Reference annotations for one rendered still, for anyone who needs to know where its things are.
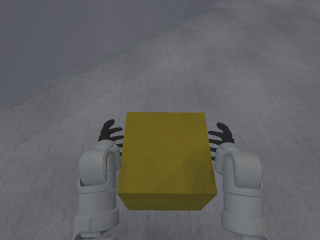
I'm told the robot right forearm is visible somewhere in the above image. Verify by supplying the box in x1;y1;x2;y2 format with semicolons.
214;142;271;240

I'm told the robot left hand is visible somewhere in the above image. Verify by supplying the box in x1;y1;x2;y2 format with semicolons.
98;119;124;156

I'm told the robot right hand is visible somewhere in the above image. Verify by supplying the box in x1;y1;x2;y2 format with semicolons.
208;122;235;161

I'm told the carton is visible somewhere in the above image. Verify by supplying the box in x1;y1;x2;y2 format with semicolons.
117;112;218;211

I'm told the robot left forearm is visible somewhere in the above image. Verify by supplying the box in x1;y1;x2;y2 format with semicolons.
72;139;122;240

